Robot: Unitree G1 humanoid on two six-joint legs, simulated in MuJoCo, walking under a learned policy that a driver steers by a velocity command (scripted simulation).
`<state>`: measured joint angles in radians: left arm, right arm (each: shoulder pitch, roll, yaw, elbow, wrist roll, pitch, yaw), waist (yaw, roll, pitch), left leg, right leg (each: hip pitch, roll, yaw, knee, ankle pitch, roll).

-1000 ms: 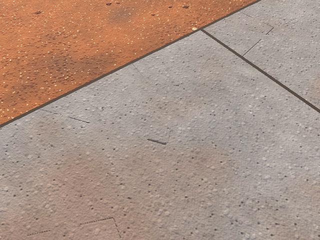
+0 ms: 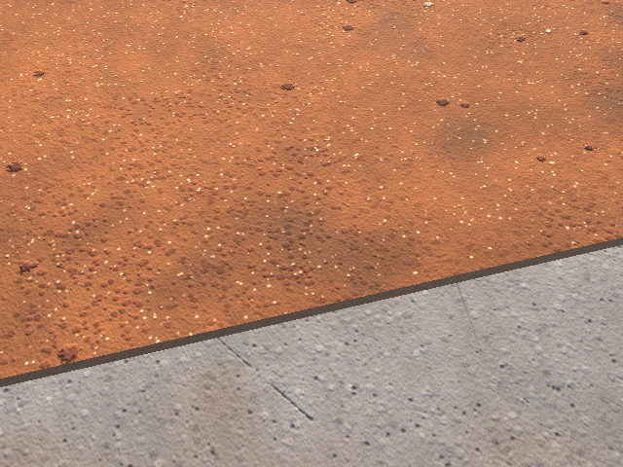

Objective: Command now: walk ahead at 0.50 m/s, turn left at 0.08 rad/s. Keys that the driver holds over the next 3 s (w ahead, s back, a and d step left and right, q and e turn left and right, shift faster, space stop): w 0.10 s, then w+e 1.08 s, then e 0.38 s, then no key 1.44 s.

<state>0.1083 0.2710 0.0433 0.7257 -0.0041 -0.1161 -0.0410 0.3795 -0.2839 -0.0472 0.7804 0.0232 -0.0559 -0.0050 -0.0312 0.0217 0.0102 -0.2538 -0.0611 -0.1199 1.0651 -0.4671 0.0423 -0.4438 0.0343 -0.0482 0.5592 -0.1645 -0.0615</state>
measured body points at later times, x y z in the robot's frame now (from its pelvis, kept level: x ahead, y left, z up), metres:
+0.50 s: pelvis +0.27 +0.02 +0.00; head +0.31 +0.02 +0.45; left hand +0.31 +0.30 -0.13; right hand +0.47 -0.24 -0.06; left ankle +0.37 +0.13 -0.73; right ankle +0.10 -0.08 -0.67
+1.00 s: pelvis +0.50 -0.09 -0.01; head +0.54 -0.12 +0.44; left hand +0.80 +0.05 -0.09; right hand +0.42 -0.38 -0.14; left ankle +0.41 +0.12 -0.65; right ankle +0.55 -0.20 -0.73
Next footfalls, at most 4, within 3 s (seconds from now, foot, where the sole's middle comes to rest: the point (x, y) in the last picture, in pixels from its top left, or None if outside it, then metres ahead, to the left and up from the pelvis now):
0.44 left None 0.41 0.12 -0.76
0.94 right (426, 412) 0.58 -0.22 -0.76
1.40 left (403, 288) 0.91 -0.22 -0.76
1.80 right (472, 368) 0.68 -0.34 -0.76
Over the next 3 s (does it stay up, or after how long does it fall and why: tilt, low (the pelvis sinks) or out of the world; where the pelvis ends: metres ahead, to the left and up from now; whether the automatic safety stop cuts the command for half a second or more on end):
stays up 0.75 -0.23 0.01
